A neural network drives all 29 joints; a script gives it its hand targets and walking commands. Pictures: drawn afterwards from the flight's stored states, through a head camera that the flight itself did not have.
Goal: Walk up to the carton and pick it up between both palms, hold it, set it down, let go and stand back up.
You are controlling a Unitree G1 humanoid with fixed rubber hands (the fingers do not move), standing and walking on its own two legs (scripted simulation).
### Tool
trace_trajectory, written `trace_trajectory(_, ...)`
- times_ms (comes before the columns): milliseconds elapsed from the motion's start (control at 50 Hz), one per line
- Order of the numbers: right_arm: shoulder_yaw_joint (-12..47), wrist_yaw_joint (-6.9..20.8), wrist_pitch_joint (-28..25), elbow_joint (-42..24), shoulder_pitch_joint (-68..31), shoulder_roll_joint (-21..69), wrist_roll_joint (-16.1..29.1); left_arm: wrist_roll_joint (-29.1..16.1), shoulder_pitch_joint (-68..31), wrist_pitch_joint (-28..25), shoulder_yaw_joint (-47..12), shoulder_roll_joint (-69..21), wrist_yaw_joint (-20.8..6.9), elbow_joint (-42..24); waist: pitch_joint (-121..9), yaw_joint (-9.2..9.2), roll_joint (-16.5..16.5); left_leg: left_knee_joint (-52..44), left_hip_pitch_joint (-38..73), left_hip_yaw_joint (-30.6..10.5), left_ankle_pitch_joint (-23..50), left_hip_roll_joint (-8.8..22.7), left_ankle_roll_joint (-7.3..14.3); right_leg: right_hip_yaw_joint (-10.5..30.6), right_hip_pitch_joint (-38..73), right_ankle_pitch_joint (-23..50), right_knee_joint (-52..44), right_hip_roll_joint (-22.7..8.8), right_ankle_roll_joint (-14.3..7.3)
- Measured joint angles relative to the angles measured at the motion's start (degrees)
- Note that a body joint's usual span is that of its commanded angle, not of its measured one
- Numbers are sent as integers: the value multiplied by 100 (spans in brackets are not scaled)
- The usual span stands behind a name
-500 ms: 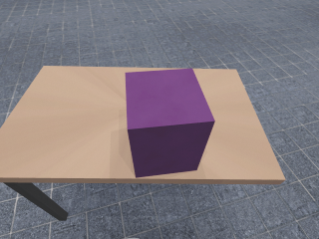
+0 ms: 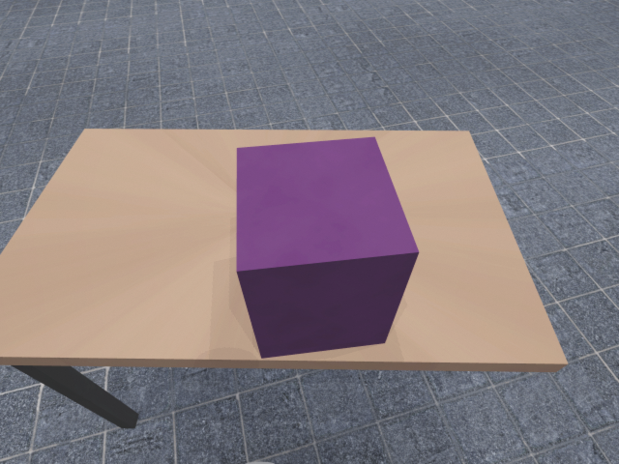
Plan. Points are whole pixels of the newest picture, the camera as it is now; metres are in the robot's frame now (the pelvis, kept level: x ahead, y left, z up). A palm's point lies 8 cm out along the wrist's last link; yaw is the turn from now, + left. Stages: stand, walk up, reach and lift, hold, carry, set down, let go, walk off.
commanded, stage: stand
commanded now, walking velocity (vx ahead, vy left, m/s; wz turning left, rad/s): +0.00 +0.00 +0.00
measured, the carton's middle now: (315, 252) +0.40 +0.01 +0.02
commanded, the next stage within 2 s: none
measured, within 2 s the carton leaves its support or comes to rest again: neither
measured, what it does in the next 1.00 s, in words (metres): stands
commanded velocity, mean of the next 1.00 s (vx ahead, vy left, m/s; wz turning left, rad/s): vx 0.00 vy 0.00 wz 0.00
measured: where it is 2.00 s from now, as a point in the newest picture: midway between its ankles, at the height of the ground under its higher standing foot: outside the picture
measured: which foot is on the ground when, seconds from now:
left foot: down 0.00-1.00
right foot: down 0.00-1.00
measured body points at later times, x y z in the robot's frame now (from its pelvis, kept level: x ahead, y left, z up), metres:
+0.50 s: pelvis +0.02 -0.02 +0.00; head +0.04 -0.02 +0.45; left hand -0.04 +0.16 -0.16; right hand +0.00 -0.22 -0.17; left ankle +0.07 +0.13 -0.73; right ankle -0.07 -0.10 -0.73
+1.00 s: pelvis +0.03 -0.03 +0.00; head +0.06 -0.03 +0.44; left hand -0.03 +0.16 -0.16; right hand +0.02 -0.23 -0.17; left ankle +0.07 +0.13 -0.73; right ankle -0.07 -0.10 -0.73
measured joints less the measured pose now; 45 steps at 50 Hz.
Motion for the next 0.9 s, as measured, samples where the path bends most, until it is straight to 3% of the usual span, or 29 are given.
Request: trace_trajectory(900,-85,-88,96,3,-421,-171,65,2,-14,15,-63,-84,4,-101,348,107,-34,72,295,-64,-272,41,-190,-57,324,-301,56,55,-157)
